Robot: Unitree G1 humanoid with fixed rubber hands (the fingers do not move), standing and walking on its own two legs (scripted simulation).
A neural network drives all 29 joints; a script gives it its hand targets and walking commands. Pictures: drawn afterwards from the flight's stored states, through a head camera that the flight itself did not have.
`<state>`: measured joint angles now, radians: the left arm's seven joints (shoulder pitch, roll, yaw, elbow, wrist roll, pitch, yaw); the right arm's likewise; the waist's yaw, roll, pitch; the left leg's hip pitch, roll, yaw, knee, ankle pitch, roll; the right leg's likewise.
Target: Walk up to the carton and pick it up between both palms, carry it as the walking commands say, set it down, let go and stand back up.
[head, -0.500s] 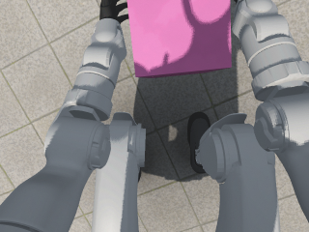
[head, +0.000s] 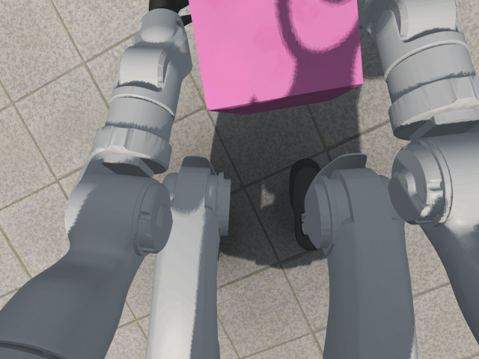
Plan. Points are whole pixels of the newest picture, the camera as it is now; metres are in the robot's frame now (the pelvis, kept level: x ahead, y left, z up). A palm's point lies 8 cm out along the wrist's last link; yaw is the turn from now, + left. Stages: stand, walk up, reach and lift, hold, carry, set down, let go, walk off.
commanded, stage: reach and lift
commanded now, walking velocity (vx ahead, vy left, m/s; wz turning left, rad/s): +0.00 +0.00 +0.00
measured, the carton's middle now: (274, 22) +0.54 -0.02 -0.20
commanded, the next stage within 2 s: none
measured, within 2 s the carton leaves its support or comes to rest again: neither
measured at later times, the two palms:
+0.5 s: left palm out of the picture +0.53 +0.12 -0.06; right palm out of the picture +0.57 -0.13 -0.04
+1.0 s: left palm out of the picture +0.51 +0.13 +0.01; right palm out of the picture +0.55 -0.13 +0.03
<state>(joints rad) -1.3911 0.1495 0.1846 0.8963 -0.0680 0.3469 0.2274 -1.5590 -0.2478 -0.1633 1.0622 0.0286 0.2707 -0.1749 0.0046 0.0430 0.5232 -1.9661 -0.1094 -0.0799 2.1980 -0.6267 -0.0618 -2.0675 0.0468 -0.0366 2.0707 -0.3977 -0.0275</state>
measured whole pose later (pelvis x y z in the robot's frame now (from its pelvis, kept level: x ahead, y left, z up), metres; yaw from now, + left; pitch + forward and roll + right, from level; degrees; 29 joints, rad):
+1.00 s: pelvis -0.01 +0.00 +0.08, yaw +1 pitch +16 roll +0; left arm -1.33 0.10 0.26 0.75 0.01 0.49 0.21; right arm -1.50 -0.22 -0.19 0.96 0.00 0.38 -0.18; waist 0.00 0.05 0.52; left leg -1.65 -0.11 -0.08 1.96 -0.59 -0.06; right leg -1.73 0.05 -0.01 1.85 -0.40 -0.02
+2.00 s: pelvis -0.01 +0.00 +0.19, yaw +1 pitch +6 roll +1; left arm -1.13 0.05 0.26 0.70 0.03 0.50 0.20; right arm -1.28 -0.14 -0.19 0.89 -0.01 0.39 -0.18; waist -0.02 0.04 0.52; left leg -1.16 -0.11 -0.08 1.58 -0.52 -0.06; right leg -1.24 0.05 0.02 1.51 -0.38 -0.01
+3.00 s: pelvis +0.08 +0.01 +0.33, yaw +0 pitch +8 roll +1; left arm -0.67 -0.12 0.33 0.72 0.21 0.49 0.14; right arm -0.80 0.04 -0.27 0.88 -0.18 0.39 -0.14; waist -0.02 0.03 -0.02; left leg -0.70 -0.07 -0.08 0.96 -0.40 -0.02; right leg -0.78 0.05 0.07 0.92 -0.29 -0.01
